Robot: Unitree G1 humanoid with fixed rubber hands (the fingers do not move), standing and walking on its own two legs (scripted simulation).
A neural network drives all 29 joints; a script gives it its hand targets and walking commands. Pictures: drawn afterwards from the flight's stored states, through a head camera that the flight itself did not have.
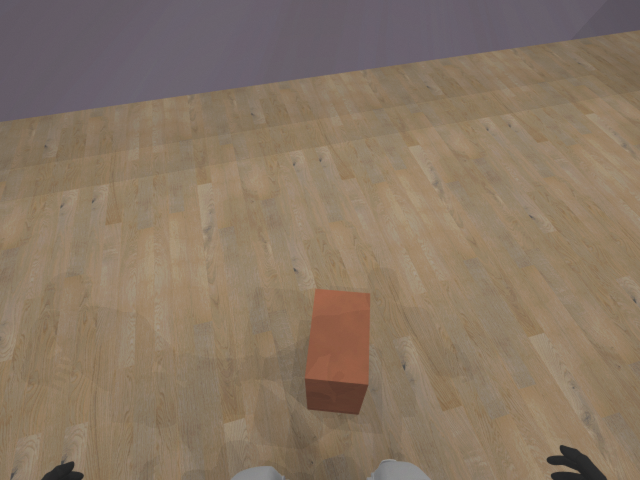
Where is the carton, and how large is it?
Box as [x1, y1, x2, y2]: [305, 289, 369, 414]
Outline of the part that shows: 315,289 305,372 307,408 358,414 368,384 369,293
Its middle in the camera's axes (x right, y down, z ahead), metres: +0.05 +0.33 +1.09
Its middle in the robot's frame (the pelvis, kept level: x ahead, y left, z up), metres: +0.49 -0.04 -0.60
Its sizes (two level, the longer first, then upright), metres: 0.243 0.150 0.286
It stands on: the floor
